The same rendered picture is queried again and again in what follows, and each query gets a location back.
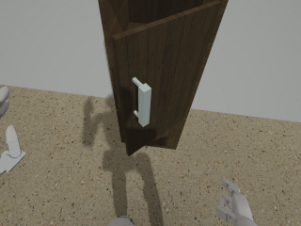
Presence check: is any left robot hand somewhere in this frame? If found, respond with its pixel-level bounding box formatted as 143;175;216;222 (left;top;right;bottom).
0;86;25;176

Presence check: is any right robot hand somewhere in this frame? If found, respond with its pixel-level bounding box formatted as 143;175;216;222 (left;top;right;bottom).
216;178;254;226

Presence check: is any handle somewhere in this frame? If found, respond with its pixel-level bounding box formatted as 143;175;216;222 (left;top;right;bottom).
132;77;151;127

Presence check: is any cupboard door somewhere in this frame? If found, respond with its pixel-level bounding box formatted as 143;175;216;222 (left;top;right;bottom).
111;0;222;156

